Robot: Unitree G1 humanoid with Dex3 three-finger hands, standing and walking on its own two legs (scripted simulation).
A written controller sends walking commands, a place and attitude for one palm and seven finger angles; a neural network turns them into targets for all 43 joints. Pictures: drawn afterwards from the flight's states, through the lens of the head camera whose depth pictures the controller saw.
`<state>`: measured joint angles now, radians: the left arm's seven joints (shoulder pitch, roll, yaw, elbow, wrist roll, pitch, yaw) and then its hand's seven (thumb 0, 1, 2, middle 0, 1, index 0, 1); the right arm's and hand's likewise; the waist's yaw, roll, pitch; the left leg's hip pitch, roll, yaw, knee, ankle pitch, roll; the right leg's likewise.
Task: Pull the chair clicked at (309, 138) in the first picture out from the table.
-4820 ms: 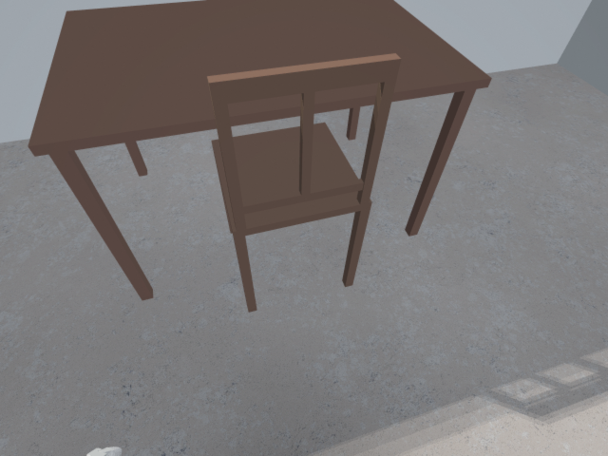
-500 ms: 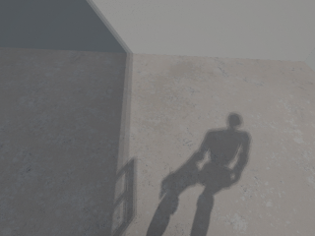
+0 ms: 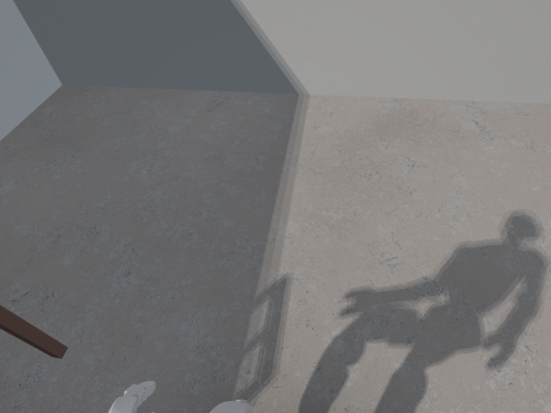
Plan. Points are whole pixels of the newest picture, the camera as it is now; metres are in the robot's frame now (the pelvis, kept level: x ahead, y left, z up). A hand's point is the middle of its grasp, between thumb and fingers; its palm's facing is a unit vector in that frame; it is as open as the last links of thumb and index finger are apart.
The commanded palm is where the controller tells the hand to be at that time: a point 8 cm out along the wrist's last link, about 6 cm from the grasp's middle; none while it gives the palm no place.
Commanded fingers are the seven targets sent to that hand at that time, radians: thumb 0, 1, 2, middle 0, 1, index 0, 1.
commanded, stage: turn to face it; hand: left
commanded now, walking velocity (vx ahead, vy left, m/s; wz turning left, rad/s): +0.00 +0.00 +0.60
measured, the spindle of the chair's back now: out of the picture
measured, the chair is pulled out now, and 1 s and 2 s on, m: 0.00 0.00 0.00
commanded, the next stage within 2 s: none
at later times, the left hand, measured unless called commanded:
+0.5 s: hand out of the picture -0.08 +0.28 -0.18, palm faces +0.38 -0.88 -0.28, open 7.4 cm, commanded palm none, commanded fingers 0.00 0.90 0.90 -0.20 -0.30 -0.20 -0.30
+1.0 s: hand out of the picture -0.04 +0.24 -0.14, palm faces +0.58 -0.77 -0.27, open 7.4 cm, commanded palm none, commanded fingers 0.00 0.90 0.90 -0.20 -0.30 -0.20 -0.30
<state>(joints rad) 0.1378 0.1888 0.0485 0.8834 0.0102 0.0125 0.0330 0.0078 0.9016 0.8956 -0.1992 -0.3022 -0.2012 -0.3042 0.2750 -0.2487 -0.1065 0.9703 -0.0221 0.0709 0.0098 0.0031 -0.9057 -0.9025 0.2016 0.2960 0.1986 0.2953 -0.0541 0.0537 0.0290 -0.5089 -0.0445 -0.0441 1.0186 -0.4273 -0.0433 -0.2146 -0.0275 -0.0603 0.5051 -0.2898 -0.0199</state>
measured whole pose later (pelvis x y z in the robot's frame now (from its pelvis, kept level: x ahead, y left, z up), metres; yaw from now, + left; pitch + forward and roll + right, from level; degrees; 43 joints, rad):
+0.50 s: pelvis -0.02 +0.05 -0.01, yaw +18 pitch +0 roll -1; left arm 0.27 0.30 0.09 0.96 0.02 0.07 0.02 0.01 0.90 0.90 -0.20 -0.30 -0.20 -0.30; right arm 0.08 -0.24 -0.05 0.86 -0.01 0.02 0.01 0.00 -0.90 -0.90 0.20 0.30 0.20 0.30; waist 0.05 -0.05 0.09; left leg -0.28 0.00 0.03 0.57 -0.29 0.04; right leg -0.46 -0.12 -0.05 1.10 -0.45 0.10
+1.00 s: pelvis -0.02 +0.01 +0.00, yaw +38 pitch -1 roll +1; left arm 0.17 0.18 0.03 0.85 0.02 0.02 0.03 0.01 0.90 0.90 -0.20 -0.30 -0.20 -0.30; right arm 0.24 -0.26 -0.10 0.95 -0.02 0.08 0.03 0.00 -0.91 -0.90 0.20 0.30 0.20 0.30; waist -0.05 0.03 0.07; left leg -0.50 0.01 0.01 1.11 -0.42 -0.06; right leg -0.20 -0.10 -0.12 0.52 -0.29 0.01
